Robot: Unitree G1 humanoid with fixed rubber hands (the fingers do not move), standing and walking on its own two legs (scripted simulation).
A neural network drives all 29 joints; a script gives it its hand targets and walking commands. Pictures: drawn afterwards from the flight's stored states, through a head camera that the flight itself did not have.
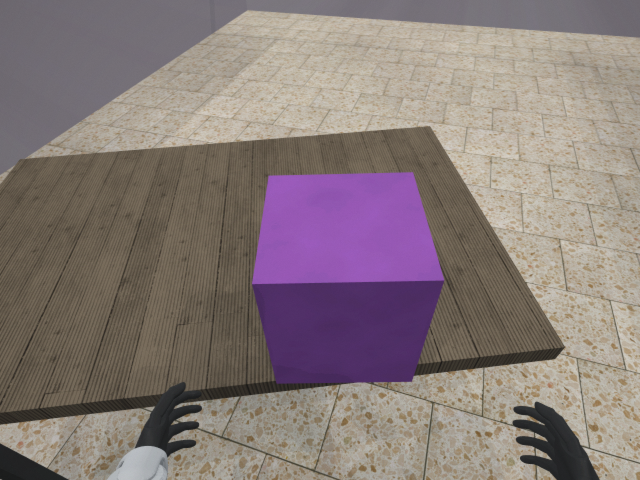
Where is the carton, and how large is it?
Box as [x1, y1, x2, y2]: [252, 172, 443, 383]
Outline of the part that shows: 412,172 276,175 268,177 252,285 277,383 411,381 443,282 442,274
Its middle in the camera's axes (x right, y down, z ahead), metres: +0.03 +0.06 +0.58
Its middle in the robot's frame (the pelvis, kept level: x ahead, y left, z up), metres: +0.39 +0.01 +0.02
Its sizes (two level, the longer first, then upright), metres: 0.210 0.200 0.250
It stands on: a table, 0.67 m high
